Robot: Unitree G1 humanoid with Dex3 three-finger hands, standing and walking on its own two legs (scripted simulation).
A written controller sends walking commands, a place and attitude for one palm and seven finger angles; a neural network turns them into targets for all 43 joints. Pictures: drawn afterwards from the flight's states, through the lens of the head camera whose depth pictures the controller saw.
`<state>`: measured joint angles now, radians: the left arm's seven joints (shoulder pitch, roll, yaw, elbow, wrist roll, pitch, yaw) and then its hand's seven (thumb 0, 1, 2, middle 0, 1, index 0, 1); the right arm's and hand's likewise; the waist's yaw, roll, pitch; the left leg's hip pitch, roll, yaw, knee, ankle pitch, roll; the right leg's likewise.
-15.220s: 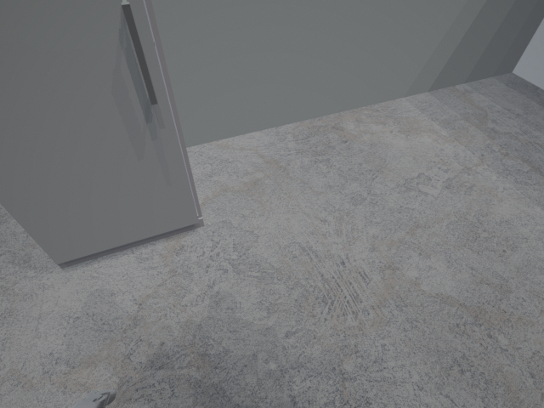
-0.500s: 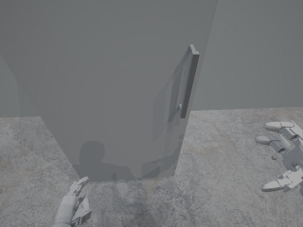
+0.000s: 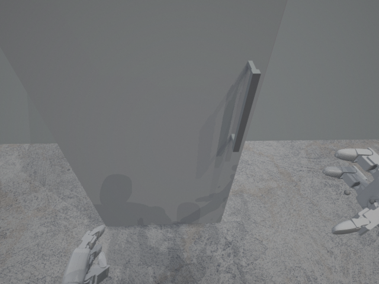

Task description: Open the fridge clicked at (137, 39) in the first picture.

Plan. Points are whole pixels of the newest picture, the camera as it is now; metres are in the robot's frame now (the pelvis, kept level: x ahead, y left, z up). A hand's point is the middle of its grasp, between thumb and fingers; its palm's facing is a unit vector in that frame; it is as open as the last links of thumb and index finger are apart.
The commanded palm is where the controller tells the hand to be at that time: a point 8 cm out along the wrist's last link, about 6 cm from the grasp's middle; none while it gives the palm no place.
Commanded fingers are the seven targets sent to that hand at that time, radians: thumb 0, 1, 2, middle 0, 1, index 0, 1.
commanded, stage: raise the hand to about handle height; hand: right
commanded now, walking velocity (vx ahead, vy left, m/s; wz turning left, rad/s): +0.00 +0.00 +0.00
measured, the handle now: (242, 111) +0.51 -0.12 +0.10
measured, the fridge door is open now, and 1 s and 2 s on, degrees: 0 0 0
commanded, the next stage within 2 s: move the hooked fingers beside the handle in 0.14 s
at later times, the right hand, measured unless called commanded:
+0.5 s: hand (341, 183) +0.29 -0.27 +0.12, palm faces -0.02 +1.00 -0.02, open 14.0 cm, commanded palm +0.27 -0.31 +0.12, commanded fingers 0.00 0.50 -0.30 0.30 1.20 0.30 1.20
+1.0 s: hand (309, 154) +0.36 -0.23 +0.12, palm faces -0.06 +1.00 +0.00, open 14.0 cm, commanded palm +0.34 -0.28 +0.12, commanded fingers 0.00 0.50 -0.30 0.30 1.20 0.30 1.20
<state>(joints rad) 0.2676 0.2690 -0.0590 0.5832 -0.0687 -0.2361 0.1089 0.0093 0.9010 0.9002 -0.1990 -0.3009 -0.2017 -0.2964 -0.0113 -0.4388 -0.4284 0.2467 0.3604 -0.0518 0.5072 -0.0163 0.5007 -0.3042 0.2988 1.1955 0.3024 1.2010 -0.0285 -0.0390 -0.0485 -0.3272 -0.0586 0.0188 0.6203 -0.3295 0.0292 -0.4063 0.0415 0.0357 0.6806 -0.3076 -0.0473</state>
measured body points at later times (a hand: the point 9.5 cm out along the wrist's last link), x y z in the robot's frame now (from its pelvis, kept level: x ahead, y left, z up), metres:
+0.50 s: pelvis +0.00 -0.01 +0.00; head +0.00 -0.01 +0.45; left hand +0.17 +0.23 -0.07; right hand +0.28 -0.32 +0.12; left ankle +0.00 +0.10 -0.72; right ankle +0.03 -0.09 -0.72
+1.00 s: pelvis +0.01 -0.01 +0.00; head +0.02 -0.01 +0.45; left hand +0.14 +0.24 -0.09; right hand +0.35 -0.29 +0.12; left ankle +0.00 +0.10 -0.72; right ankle +0.03 -0.09 -0.72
